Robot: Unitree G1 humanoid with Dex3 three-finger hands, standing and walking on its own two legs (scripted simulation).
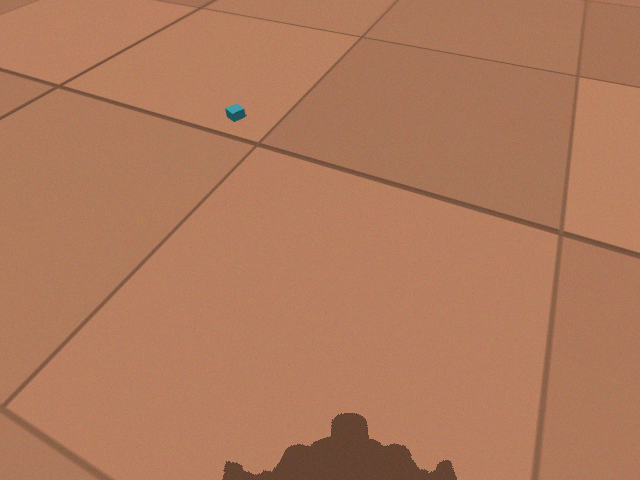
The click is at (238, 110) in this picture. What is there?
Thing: small box
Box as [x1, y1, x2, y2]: [225, 104, 245, 121]
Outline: 237,104 225,108 227,116 233,121 245,116 243,108
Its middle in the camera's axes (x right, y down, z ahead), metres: -0.49 -0.76 +2.28
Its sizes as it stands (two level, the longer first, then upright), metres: 0.081 0.077 0.054
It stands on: the floor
